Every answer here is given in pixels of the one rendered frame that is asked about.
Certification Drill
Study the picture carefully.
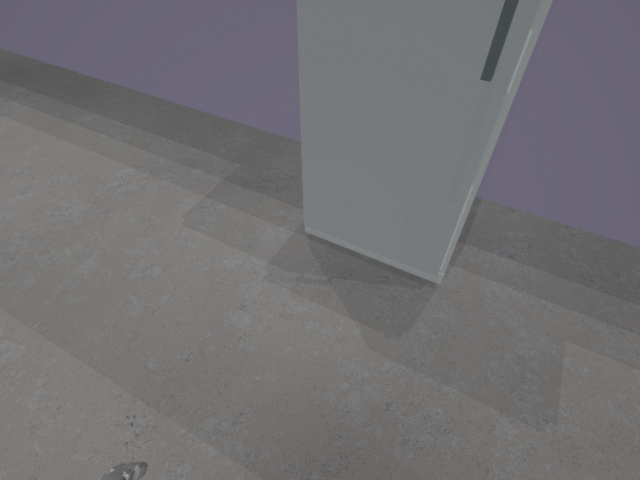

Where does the handle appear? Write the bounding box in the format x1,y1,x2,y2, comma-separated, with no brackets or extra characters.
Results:
480,0,519,82

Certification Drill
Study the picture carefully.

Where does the fridge door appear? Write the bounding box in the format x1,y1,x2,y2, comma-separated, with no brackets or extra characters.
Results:
297,0,541,277

